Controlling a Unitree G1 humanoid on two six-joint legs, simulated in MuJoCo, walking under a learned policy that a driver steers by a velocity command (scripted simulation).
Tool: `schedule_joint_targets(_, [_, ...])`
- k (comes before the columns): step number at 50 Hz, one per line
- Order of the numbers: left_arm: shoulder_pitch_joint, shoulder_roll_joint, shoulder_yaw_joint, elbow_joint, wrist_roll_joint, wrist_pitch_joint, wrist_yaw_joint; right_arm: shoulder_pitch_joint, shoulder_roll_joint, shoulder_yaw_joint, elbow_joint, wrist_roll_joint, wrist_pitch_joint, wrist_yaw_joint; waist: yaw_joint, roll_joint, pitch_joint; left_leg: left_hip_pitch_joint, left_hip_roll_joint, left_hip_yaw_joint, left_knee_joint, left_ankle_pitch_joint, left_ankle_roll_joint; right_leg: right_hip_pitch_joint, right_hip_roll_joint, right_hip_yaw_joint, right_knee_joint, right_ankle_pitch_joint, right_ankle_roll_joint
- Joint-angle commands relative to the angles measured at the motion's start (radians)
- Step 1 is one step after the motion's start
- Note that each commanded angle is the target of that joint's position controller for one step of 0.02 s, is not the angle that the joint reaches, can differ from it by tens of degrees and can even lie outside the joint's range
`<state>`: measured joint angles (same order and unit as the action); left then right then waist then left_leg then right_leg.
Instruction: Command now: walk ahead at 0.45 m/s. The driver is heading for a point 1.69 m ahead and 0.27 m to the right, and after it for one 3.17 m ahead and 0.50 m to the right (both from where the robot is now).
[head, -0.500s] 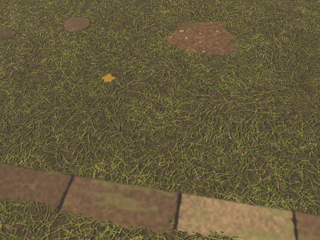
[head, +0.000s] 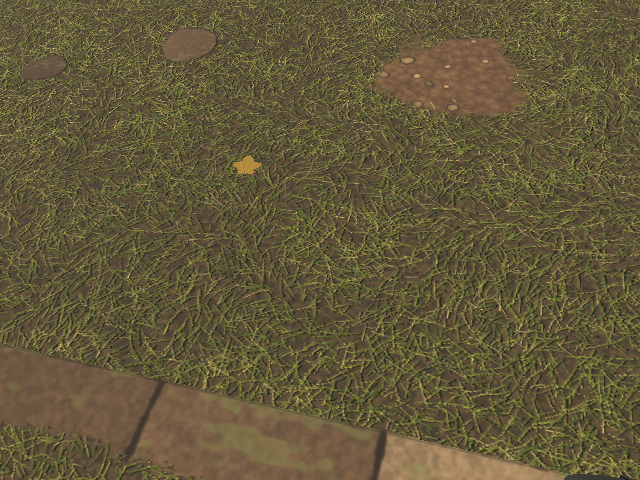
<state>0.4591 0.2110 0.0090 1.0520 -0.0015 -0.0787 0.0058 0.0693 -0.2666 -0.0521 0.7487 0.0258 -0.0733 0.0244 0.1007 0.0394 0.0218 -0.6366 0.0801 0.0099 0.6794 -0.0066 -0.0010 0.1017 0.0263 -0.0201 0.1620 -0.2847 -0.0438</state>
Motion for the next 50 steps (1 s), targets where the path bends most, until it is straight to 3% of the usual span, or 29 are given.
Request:
schedule_joint_targets(1, [0.045, 0.189, 0.036, -0.027, -0.011, -0.004, 0.011, -0.191, -0.029, 0.007, -0.114, 0.007, -0.022, 0.016, 0.000, -0.132, 0.139, 0.003, -0.034, 0.028, -0.110, 0.061, 0.013, -0.100, -0.246, 0.104, -0.074, 0.341, -0.130])
schedule_joint_targets(3, [0.041, 0.197, 0.044, -0.027, -0.016, 0.001, 0.011, -0.204, -0.049, 0.003, -0.124, 0.007, -0.027, 0.025, -0.025, -0.132, 0.133, 0.015, -0.039, 0.017, -0.149, 0.029, 0.044, -0.032, -0.277, 0.096, -0.032, 0.434, -0.118])
schedule_joint_targets(5, [0.017, 0.222, 0.055, -0.038, -0.011, 0.008, 0.012, -0.137, -0.091, -0.014, -0.109, 0.002, -0.029, 0.026, -0.085, -0.156, 0.056, 0.139, -0.079, 0.037, -0.155, -0.028, 0.080, 0.021, -0.288, 0.079, 0.084, 0.743, -0.097])
schedule_joint_targets(6, [0.001, 0.232, 0.060, -0.045, -0.006, 0.017, 0.012, -0.024, -0.123, -0.032, -0.078, 0.002, -0.027, 0.020, -0.150, -0.170, -0.025, 0.286, -0.112, 0.059, -0.151, -0.049, 0.107, 0.020, -0.273, 0.059, 0.221, 0.924, -0.083])
schedule_joint_targets(7, [-0.010, 0.221, 0.056, -0.055, 0.001, 0.025, 0.013, 0.154, -0.161, -0.054, -0.022, 0.004, -0.022, 0.009, -0.236, -0.159, -0.133, 0.528, -0.115, 0.059, -0.157, -0.032, 0.138, -0.065, -0.230, 0.033, 0.427, 0.958, -0.056])
schedule_joint_targets(8, [0.004, 0.176, 0.039, -0.084, 0.022, 0.024, 0.013, 0.338, -0.227, -0.070, 0.020, -0.009, -0.013, -0.005, -0.282, -0.032, -0.283, 0.863, 0.090, -0.184, -0.120, -0.086, 0.199, -0.321, -0.169, 0.012, 0.751, 0.606, -0.034])
schedule_joint_targets(9, [0.152, 0.017, -0.001, -0.081, 0.007, 0.003, -0.001, 0.365, -0.260, -0.069, 0.048, -0.018, -0.015, 0.009, -0.180, 0.259, -0.443, 1.116, 0.314, -0.705, -0.293, -0.391, 0.359, -0.653, 0.036, 0.074, 1.080, -0.239, 0.013])
schedule_joint_targets(10, [0.051, 0.142, 0.028, -0.086, -0.024, -0.024, -0.009, 0.326, -0.154, -0.042, 0.047, -0.013, -0.017, 0.010, -0.217, 0.146, -0.334, 1.015, 0.279, -0.752, -0.402, -0.483, 0.307, -0.754, -0.009, 0.177, 1.184, -0.269, -0.008])
schedule_joint_targets(11, [-0.063, 0.195, 0.046, -0.131, -0.051, -0.040, -0.011, 0.231, -0.126, -0.032, 0.041, -0.012, -0.022, 0.008, -0.191, 0.102, -0.163, 0.858, 0.251, -0.588, -0.425, -0.407, 0.264, -0.810, -0.057, 0.140, 1.187, -0.177, -0.023])
schedule_joint_targets(12, [-0.112, 0.186, 0.045, -0.143, -0.046, -0.047, -0.003, 0.155, -0.116, -0.027, 0.033, -0.016, -0.029, 0.010, -0.157, -0.001, -0.090, 0.702, 0.217, -0.465, -0.451, -0.249, 0.248, -0.767, -0.109, 0.119, 1.142, -0.079, -0.021])
schedule_joint_targets(13, [-0.125, 0.174, 0.051, -0.144, -0.031, -0.044, 0.003, 0.115, -0.098, -0.024, 0.032, -0.025, -0.035, 0.015, -0.125, -0.022, -0.050, 0.593, 0.179, -0.368, -0.473, -0.133, 0.240, -0.724, -0.140, 0.111, 1.092, -0.023, -0.014])
schedule_joint_targets(14, [-0.097, 0.154, 0.052, -0.141, -0.024, -0.032, 0.003, 0.098, -0.079, -0.018, 0.038, -0.036, -0.041, 0.017, -0.091, 0.008, -0.052, 0.529, 0.149, -0.304, -0.500, -0.089, 0.234, -0.661, -0.167, 0.119, 1.062, 0.010, -0.011])
schedule_joint_targets(17, [-0.102, 0.118, 0.051, -0.155, -0.017, 0.000, 0.006, 0.116, -0.080, -0.017, 0.074, -0.023, -0.052, 0.016, -0.063, 0.021, -0.013, 0.434, 0.127, -0.214, -0.565, -0.051, 0.253, -0.651, -0.190, 0.098, 0.968, 0.030, 0.014])
schedule_joint_targets(22, [-0.307, 0.118, 0.048, -0.237, 0.000, -0.003, 0.001, 0.196, -0.132, -0.025, 0.117, -0.022, -0.040, -0.015, -0.112, 0.000, 0.050, 0.446, 0.097, -0.121, -0.601, -0.017, 0.235, -0.759, -0.184, 0.070, 0.648, 0.294, 0.055])
schedule_joint_targets(25, [-0.422, 0.101, 0.037, -0.269, -0.006, -0.013, -0.012, 0.260, -0.155, -0.027, 0.145, -0.012, -0.034, -0.023, -0.156, -0.005, 0.056, 0.471, 0.086, -0.075, -0.596, -0.014, 0.212, -0.700, -0.139, 0.027, 0.476, 0.409, 0.056])
schedule_joint_targets(28, [-0.499, 0.112, 0.034, -0.306, -0.015, -0.017, -0.028, 0.316, -0.160, -0.028, 0.180, -0.004, -0.020, -0.026, -0.176, -0.001, 0.069, 0.585, 0.130, -0.082, -0.553, -0.006, 0.205, -0.725, -0.124, 0.037, 0.396, 0.386, 0.040])
schedule_joint_targets(32, [-0.465, 0.160, 0.049, -0.324, -0.017, -0.026, -0.046, 0.305, -0.184, -0.038, 0.191, -0.004, 0.006, -0.032, -0.124, 0.029, 0.024, 0.715, 0.181, -0.096, -0.425, 0.196, 0.169, -0.644, -0.088, 0.023, 0.341, 0.228, -0.014])
schedule_joint_targets(33, [-0.368, 0.186, 0.065, -0.299, -0.016, -0.027, -0.044, 0.282, -0.186, -0.037, 0.187, -0.006, 0.013, -0.032, -0.066, 0.035, -0.034, 0.708, 0.152, -0.067, -0.306, 0.360, 0.150, -0.507, -0.055, -0.009, 0.320, 0.215, -0.037])
schedule_joint_targets(34, [-0.195, 0.237, 0.091, -0.248, -0.015, -0.026, -0.036, 0.284, -0.159, -0.026, 0.179, -0.015, 0.018, -0.033, 0.006, 0.018, -0.147, 0.628, 0.095, -0.027, -0.099, 0.398, 0.121, -0.263, -0.054, -0.008, 0.330, 0.228, -0.071])
schedule_joint_targets(35, [-0.043, 0.331, 0.115, -0.220, 0.006, -0.023, -0.029, 0.361, -0.078, 0.003, 0.153, -0.029, 0.008, -0.029, 0.010, -0.137, -0.315, 0.305, -0.008, 0.029, 0.272, 0.114, 0.065, 0.128, -0.287, 0.307, 0.352, 0.185, -0.184])
schedule_joint_targets(36, [0.009, 0.331, 0.113, -0.201, -0.003, -0.017, -0.037, 0.427, -0.002, 0.027, 0.170, -0.026, -0.014, -0.022, -0.009, -0.326, -0.414, 0.032, -0.152, -0.052, 0.512, -0.557, 0.032, 0.313, -0.420, 0.708, 0.190, -0.015, -0.278])
schedule_joint_targets(37, [-0.028, 0.241, 0.086, -0.208, -0.008, -0.020, -0.037, 0.340, -0.122, -0.002, 0.161, 0.005, -0.032, -0.016, 0.010, -0.231, -0.318, -0.077, -0.095, -0.143, 0.617, -0.561, 0.054, 0.249, -0.392, 0.684, 0.141, -0.110, -0.233])
schedule_joint_targets(38, [-0.123, 0.213, 0.075, -0.229, -0.008, -0.021, -0.035, 0.254, -0.155, -0.010, 0.133, 0.022, -0.044, -0.015, -0.013, -0.181, -0.182, -0.116, -0.040, -0.111, 0.608, -0.462, 0.069, 0.104, -0.365, 0.544, 0.118, -0.047, -0.198])
schedule_joint_targets(39, [-0.196, 0.192, 0.068, -0.244, 0.000, -0.023, -0.035, 0.209, -0.151, -0.011, 0.128, 0.011, -0.047, -0.022, -0.040, -0.109, -0.111, -0.080, 0.007, -0.089, 0.559, -0.368, 0.068, -0.035, -0.329, 0.440, 0.089, 0.061, -0.184])
schedule_joint_targets(40, [-0.236, 0.169, 0.062, -0.250, 0.009, -0.026, -0.037, 0.203, -0.136, -0.016, 0.128, -0.003, -0.040, -0.025, -0.072, -0.096, -0.065, -0.033, 0.039, -0.088, 0.508, -0.306, 0.062, -0.139, -0.297, 0.365, 0.055, 0.145, -0.178])
schedule_joint_targets(41, [-0.251, 0.157, 0.059, -0.249, 0.015, -0.029, -0.038, 0.224, -0.116, -0.015, 0.134, -0.006, -0.029, -0.025, -0.098, -0.120, -0.063, 0.027, 0.059, -0.092, 0.479, -0.272, 0.055, -0.199, -0.275, 0.319, 0.028, 0.191, -0.177])
schedule_joint_targets(43, [-0.241, 0.154, 0.059, -0.234, 0.007, -0.037, -0.040, 0.240, -0.081, -0.012, 0.144, -0.009, -0.008, -0.027, -0.117, -0.114, -0.049, 0.053, 0.068, -0.080, 0.429, -0.241, 0.038, -0.246, -0.248, 0.243, -0.012, 0.264, -0.185])
schedule_joint_targets(47, [-0.174, 0.189, 0.068, -0.198, 0.003, -0.033, -0.021, 0.115, -0.077, -0.013, 0.100, -0.024, 0.002, -0.030, -0.098, -0.086, 0.001, -0.059, 0.073, -0.068, 0.236, -0.071, 0.001, -0.223, -0.238, 0.162, -0.049, 0.361, -0.186])
schedule_joint_targets(50, [-0.139, 0.195, 0.067, -0.179, -0.001, -0.024, -0.009, 0.017, -0.056, -0.007, 0.073, -0.021, -0.008, -0.020, -0.069, -0.095, 0.022, -0.034, 0.048, -0.042, 0.045, 0.080, -0.001, -0.219, -0.203, 0.097, -0.062, 0.342, -0.156])
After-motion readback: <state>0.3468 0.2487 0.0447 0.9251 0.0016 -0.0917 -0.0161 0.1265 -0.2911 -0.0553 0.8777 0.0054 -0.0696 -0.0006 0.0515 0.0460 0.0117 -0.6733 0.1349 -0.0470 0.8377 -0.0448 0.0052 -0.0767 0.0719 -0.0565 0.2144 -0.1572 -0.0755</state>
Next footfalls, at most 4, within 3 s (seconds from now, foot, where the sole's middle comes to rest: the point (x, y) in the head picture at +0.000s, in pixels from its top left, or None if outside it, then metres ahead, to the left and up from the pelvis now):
0.14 left None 0.28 0.13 -0.78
0.68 right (433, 438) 0.59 -0.11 -0.78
1.24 left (338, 307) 0.90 0.12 -0.78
1.78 right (433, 219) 1.20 -0.12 -0.78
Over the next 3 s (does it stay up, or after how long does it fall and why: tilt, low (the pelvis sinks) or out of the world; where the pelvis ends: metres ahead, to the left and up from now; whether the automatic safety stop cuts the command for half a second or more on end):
stays up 1.65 -0.10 -0.01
